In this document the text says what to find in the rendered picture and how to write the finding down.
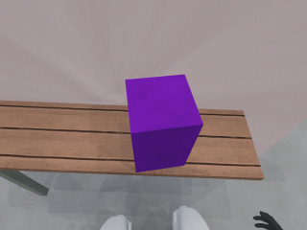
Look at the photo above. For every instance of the robot right thigh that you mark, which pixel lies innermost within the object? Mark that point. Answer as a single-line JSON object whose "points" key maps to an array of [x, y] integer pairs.
{"points": [[186, 218]]}

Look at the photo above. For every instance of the table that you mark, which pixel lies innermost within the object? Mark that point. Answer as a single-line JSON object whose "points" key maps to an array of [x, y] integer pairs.
{"points": [[96, 138]]}

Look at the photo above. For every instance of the robot left thigh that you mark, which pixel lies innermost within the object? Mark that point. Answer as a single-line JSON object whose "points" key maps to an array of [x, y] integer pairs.
{"points": [[117, 223]]}

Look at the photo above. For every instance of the robot right hand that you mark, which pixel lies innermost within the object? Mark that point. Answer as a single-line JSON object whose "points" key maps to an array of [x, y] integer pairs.
{"points": [[271, 222]]}

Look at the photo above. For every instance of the robot thigh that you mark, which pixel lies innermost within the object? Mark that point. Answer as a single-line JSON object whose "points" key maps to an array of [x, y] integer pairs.
{"points": [[186, 218], [117, 223]]}

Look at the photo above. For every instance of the carton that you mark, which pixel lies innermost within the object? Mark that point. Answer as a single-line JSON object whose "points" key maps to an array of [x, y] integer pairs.
{"points": [[164, 121]]}

